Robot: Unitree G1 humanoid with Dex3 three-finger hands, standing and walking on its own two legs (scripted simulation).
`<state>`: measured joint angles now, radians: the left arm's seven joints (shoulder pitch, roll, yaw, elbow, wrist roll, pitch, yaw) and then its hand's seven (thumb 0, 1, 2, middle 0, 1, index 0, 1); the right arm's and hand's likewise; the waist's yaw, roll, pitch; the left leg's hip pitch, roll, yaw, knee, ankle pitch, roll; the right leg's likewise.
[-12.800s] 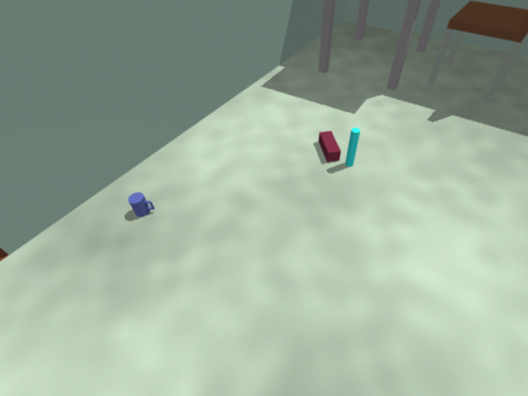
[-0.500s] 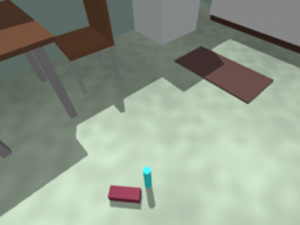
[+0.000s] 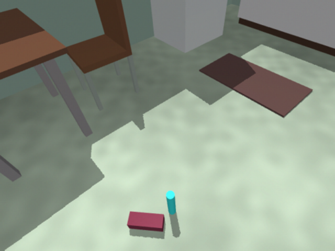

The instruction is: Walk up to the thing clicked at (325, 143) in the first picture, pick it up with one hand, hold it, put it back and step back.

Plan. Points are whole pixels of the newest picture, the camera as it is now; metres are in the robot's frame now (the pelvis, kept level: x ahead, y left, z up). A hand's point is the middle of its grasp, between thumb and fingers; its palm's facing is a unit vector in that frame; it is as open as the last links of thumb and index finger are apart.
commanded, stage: stand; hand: left
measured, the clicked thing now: (146, 221) +0.41 +0.22 -0.75
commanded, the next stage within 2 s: rise first in 1.76 s
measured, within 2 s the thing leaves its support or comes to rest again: neither
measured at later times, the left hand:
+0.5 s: hand out of the picture +0.08 +0.26 -0.16, palm faces -0.01 -0.94 -0.34, open 7.4 cm
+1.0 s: hand out of the picture +0.07 +0.26 -0.16, palm faces +0.00 -0.94 -0.34, open 7.4 cm
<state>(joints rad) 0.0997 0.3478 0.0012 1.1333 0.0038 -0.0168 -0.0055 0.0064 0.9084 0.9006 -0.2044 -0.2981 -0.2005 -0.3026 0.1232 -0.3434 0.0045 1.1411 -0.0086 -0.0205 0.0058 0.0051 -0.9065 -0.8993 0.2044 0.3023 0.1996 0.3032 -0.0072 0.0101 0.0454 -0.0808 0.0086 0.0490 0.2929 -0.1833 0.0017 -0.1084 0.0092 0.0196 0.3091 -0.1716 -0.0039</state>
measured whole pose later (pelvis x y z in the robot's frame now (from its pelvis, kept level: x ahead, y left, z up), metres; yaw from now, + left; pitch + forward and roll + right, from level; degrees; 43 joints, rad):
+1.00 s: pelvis +0.00 +0.01 +0.00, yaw +1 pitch -2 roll +0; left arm 0.12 0.34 0.00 1.14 0.01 -0.01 0.00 0.01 0.91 0.90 -0.20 -0.30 -0.20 -0.30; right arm 0.11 -0.35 0.00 1.14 -0.01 -0.02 0.00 0.00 -0.91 -0.90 0.20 0.30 0.20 0.30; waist 0.00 0.00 0.04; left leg -0.07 -0.01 0.03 0.28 -0.18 0.02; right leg -0.09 -0.01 0.00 0.29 -0.17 0.01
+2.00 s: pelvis +0.00 +0.01 -0.01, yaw +3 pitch +4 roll +0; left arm 0.00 0.32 0.07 1.09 0.01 -0.03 0.00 0.01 0.79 0.91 -0.19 -0.44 -0.18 -0.44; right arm 0.17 -0.31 0.00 0.91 0.04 -0.05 -0.03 0.01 -0.91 -0.90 0.20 0.30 0.20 0.30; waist -0.01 0.00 0.04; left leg -0.27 -0.01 0.00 0.45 -0.24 0.02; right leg -0.27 -0.02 -0.03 0.44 -0.24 0.01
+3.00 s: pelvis -0.05 +0.01 -0.22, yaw +2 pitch +31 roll -2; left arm -0.01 0.42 0.09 0.61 0.53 -0.04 0.03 0.00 -0.56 0.98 -0.09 -1.07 -0.09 -1.07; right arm 0.10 -0.30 -0.04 0.57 0.01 -0.19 0.02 0.01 -0.92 -0.91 0.20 0.30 0.20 0.30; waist -0.03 0.01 -0.20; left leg -1.52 0.00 -0.01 1.66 -0.68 0.02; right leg -1.50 -0.02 -0.03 1.64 -0.67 0.00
